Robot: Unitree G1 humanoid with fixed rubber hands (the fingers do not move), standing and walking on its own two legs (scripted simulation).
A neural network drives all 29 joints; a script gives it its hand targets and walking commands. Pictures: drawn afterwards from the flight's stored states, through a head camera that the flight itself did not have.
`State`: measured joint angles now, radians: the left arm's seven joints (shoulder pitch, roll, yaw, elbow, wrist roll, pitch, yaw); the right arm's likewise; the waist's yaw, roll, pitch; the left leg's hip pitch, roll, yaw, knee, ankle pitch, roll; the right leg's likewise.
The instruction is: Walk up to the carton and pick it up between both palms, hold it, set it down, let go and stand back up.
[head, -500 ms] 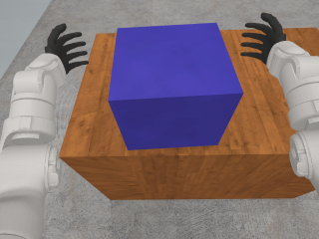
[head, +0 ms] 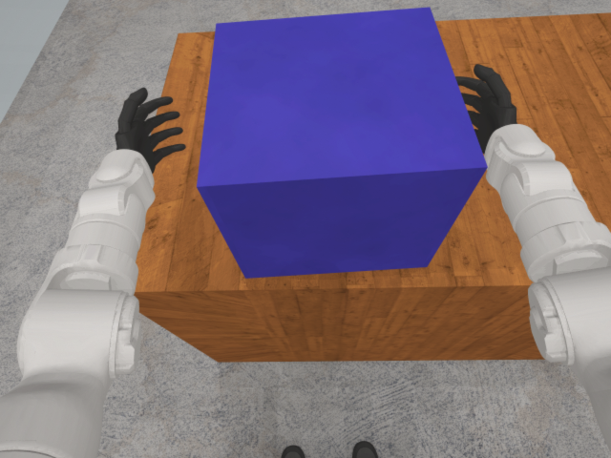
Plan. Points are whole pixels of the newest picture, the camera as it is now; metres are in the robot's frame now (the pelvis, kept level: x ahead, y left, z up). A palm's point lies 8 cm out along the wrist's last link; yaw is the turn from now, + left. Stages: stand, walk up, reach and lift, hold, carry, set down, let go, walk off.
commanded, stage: reach and lift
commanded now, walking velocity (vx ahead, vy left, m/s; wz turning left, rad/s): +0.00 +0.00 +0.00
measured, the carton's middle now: (329, 154) +0.51 -0.03 +0.03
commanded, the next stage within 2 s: none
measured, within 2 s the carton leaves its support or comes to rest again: leaves its support in 1.88 s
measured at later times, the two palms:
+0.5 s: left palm (145, 165) +0.48 +0.22 +0.08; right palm (502, 137) +0.47 -0.24 +0.09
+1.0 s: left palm (174, 161) +0.47 +0.18 +0.09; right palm (479, 136) +0.47 -0.21 +0.10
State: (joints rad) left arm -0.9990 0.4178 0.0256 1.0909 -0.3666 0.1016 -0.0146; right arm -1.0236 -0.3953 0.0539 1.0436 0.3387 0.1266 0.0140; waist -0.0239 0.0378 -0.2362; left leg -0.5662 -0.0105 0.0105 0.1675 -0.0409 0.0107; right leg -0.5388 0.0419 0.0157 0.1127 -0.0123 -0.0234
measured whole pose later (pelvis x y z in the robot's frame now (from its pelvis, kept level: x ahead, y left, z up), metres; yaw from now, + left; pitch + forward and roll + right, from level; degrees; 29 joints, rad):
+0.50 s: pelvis +0.00 +0.01 -0.01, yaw -2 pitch +30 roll -1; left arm -0.96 0.39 -0.05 1.13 -0.42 -0.03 -0.02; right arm -1.03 -0.47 0.14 1.13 0.44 -0.02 0.07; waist 0.02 0.06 -0.32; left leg -0.69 -0.01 0.04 0.21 -0.05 0.03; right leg -0.65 0.04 0.05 0.13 0.00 0.00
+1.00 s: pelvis -0.01 +0.01 +0.00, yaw -1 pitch +28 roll +0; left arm -1.01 0.25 0.12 1.19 -0.15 -0.07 0.04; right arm -1.04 -0.29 -0.14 1.13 0.12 0.02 0.03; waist -0.01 0.04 -0.31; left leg -0.61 -0.02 0.02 0.10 0.01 0.02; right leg -0.54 0.03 0.04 -0.05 0.09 -0.01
